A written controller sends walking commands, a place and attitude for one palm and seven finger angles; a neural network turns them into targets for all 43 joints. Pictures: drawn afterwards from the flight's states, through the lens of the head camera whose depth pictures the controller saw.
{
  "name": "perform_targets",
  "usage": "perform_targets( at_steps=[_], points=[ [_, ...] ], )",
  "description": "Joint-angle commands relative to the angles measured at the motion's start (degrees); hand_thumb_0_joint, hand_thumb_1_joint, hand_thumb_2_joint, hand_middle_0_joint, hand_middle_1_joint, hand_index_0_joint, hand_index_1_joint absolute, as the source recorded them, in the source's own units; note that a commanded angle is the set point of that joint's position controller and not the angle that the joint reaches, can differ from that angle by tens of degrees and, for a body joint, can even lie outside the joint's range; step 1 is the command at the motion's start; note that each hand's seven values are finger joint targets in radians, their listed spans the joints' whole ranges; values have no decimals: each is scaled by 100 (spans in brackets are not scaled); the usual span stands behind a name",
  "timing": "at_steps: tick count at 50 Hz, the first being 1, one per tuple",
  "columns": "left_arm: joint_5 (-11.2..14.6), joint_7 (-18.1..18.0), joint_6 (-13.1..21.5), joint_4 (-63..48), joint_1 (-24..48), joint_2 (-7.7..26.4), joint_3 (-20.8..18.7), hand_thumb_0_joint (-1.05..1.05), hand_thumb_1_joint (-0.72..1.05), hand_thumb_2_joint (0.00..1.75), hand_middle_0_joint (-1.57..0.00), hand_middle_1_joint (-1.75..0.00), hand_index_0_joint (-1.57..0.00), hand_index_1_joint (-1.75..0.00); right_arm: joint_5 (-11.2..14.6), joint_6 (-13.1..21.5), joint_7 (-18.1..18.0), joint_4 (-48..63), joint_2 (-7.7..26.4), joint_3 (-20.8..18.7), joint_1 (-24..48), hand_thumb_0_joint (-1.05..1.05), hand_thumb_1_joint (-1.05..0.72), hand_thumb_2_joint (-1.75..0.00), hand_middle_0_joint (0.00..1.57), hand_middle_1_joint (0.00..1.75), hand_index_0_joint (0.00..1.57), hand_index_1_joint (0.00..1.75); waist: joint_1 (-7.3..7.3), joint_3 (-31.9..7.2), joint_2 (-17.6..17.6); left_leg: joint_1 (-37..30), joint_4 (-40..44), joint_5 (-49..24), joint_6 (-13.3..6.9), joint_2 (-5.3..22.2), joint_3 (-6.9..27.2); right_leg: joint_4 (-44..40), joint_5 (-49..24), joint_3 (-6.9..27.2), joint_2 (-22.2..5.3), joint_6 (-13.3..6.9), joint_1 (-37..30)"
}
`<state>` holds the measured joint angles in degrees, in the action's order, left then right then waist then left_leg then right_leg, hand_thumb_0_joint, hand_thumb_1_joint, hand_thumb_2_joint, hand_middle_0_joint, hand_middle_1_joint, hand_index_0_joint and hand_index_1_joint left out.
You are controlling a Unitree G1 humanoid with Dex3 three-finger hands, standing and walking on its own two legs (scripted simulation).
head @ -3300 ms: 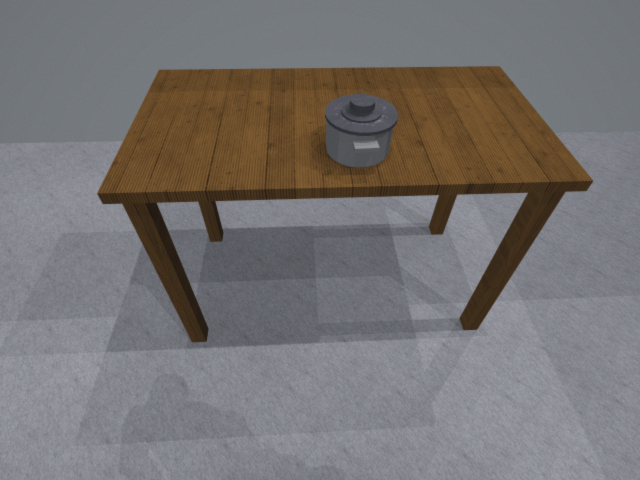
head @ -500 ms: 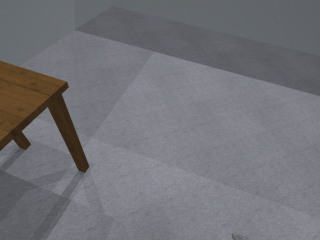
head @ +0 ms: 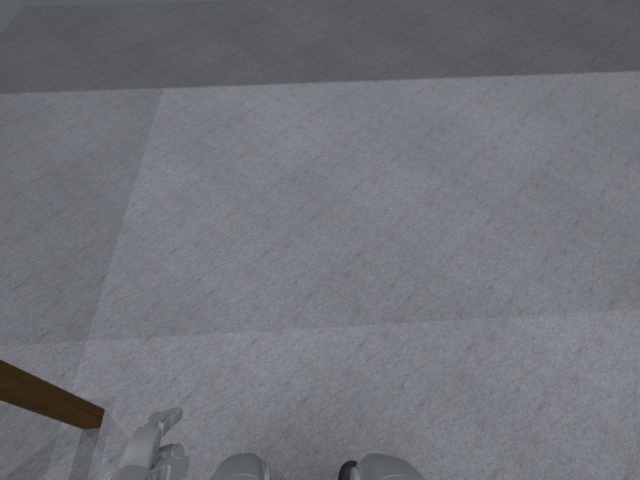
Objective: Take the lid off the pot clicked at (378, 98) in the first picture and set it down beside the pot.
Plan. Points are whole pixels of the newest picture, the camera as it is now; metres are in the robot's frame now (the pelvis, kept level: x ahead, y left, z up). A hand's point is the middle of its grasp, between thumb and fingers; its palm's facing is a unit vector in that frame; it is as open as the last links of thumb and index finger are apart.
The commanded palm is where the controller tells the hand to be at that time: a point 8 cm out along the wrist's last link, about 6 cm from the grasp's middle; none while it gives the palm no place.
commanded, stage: turn to face it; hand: left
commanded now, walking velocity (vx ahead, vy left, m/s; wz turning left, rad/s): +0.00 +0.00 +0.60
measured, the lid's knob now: out of the picture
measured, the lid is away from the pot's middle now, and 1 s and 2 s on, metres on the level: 0.00 0.00 0.00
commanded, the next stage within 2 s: none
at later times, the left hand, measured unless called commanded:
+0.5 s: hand out of the picture +0.04 +0.26 -0.16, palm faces +0.26 -0.94 -0.21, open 7.4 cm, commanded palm none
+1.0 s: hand out of the picture +0.03 +0.19 -0.12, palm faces +0.52 -0.81 -0.29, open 7.4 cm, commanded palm none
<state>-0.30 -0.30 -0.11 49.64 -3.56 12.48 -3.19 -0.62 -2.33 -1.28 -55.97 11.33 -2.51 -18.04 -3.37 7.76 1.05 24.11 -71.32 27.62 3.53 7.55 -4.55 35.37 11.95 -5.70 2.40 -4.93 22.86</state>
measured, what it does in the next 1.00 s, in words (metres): steps on the spot, turning left: left foot, then right foot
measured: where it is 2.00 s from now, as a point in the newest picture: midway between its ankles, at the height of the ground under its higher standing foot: outside the picture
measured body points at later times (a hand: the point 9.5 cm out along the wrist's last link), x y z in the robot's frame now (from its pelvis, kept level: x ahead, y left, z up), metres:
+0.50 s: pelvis +0.04 +0.05 +0.02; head +0.05 +0.09 +0.47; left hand +0.03 +0.31 -0.14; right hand +0.10 -0.18 -0.11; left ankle +0.04 +0.12 -0.72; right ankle +0.04 -0.12 -0.63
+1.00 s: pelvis +0.04 -0.03 +0.02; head +0.07 -0.05 +0.47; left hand +0.00 +0.23 -0.10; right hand +0.24 -0.24 -0.13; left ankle -0.02 +0.11 -0.63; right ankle +0.09 -0.11 -0.72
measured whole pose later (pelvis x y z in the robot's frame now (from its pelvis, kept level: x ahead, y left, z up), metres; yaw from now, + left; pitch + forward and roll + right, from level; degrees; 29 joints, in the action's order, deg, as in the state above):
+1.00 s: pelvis +0.04 -0.03 +0.02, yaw +30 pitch -1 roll +2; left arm -0.6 -1.5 -0.9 51.4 -11.5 10.1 -2.7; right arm -1.3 -4.1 0.8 -53.7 16.3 -6.3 -12.2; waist -1.4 2.2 2.0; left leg 31.0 -63.6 22.6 3.1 -2.3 2.8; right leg 27.7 14.9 -3.9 -3.0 -1.2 12.1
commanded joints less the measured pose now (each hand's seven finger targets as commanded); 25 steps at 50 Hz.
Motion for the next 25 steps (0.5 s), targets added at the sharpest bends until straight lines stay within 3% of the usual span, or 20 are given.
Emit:
perform_targets(
  at_steps=[1,6,9,11,13,14,15,16,17,18,20,22,25],
  points=[
    [-110,-166,25,-214,-452,770,-192,0,90,90,-20,-30,-20,-30,-66,83,-34,163,297,-68,-717,0,-90,-90,20,30,20,30,69,-1302,-509,63,454,-486,-28,13,212,-1696,-1522,1311,-1599,-528,-654],
    [-126,-137,48,8,-596,532,-85,0,90,90,-20,-30,-20,-30,-32,122,20,39,59,-8,-567,0,-90,-90,20,30,20,30,157,-1003,-837,-330,1951,-660,-141,-224,145,-2073,126,1014,-1442,-405,-466],
    [-118,-146,18,110,-810,561,-137,0,90,90,-20,-30,-20,-30,-12,158,37,131,82,-18,-110,0,-90,-90,20,30,20,30,359,-701,-998,-226,2585,-485,-145,-325,77,-2034,12,1081,-1689,-427,-741],
    [-100,-172,0,149,-859,588,-183,0,90,90,-20,-30,-20,-30,-15,171,39,121,40,-32,-135,0,-90,-90,20,30,20,30,326,-601,-800,-483,3105,-721,-130,-320,9,-1751,-226,934,-1807,-355,-693],
    [-49,-166,-43,143,-844,534,-199,0,90,90,-20,-30,-20,-30,-21,174,55,51,109,-57,-371,0,-90,-90,20,30,20,30,225,-580,-472,-1060,4044,-1333,-195,-325,86,-1222,-45,626,-1717,-48,-372],
    [-32,-153,-89,106,-929,374,-197,0,90,90,-20,-30,-20,-30,-37,189,68,62,344,-110,-460,0,-90,-90,20,30,20,30,208,-532,283,-1139,4711,-1634,-399,112,875,-605,550,261,-1357,248,-16],
    [-11,-126,-117,-5,-1051,109,-164,0,90,90,-20,-30,-20,-30,-80,215,57,155,835,-203,-563,0,-90,-90,20,30,20,30,197,-480,1763,-1163,5430,-2370,-938,1238,2435,548,1413,-215,-707,681,578],
    [-51,-131,-112,-127,-740,181,-167,0,90,90,-20,-30,-20,-30,-129,185,19,211,964,-240,-539,0,-90,-90,20,30,20,30,93,-358,1755,-903,5830,-2691,-1495,1680,3109,1729,2124,49,-478,749,787],
    [-129,-136,-134,-63,-641,247,-237,0,90,90,-20,-30,-20,-30,-135,198,-43,144,825,-229,-435,0,-90,-90,20,30,20,30,120,-419,1451,-805,5861,-2387,-1493,1353,2844,2481,1772,434,-557,696,839],
    [-140,-110,-134,0,-711,257,-289,0,90,90,-20,-30,-20,-30,-104,225,-69,205,722,-208,-214,0,-90,-90,20,30,20,30,273,-434,1234,-875,5796,-2329,-1339,1047,2521,2828,1355,577,-586,719,1056],
    [-124,-53,-107,131,-821,304,-299,0,90,90,-20,-30,-20,-30,-46,282,-80,285,670,-177,68,0,-90,-90,20,30,20,30,376,-687,676,-1266,5616,-2617,-1100,674,1959,3078,697,650,-633,819,1187],
    [-97,-60,-118,206,-891,343,-296,0,90,90,-20,-30,-20,-30,-25,304,-87,290,783,-223,-19,0,-90,-90,20,30,20,30,316,-975,461,-1637,5548,-2886,-1070,527,1857,3047,543,657,-621,943,1148],
    [-84,-80,-143,212,-822,419,-302,0,90,90,-20,-30,-20,-30,-10,286,-87,230,851,-274,-144,0,-90,-90,20,30,20,30,210,-1088,522,-1997,5496,-2925,-1147,486,2014,2707,601,696,-632,1064,1204]
  ],
)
